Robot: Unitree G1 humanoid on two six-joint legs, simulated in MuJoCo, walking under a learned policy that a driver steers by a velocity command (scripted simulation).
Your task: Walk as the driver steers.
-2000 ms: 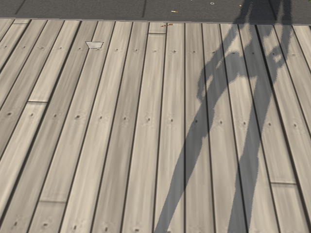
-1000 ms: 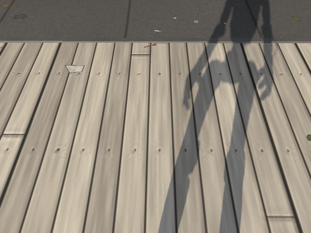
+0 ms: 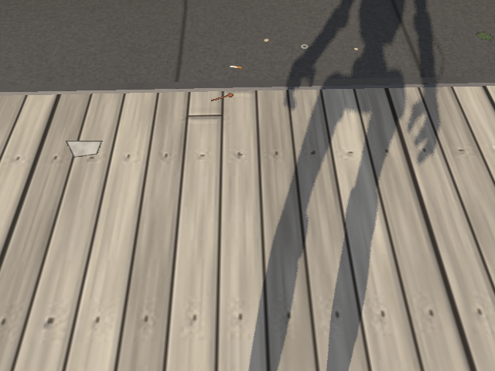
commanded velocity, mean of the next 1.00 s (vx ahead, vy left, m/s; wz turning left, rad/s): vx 0.50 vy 0.00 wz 0.00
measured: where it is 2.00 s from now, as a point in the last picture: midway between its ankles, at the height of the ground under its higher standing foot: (249, 200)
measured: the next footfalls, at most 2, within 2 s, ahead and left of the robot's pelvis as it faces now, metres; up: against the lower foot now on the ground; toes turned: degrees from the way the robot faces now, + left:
left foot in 0.46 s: +0.45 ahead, +0.16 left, +0.00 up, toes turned +3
right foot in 1.00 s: +0.77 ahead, -0.08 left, +0.00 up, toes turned -3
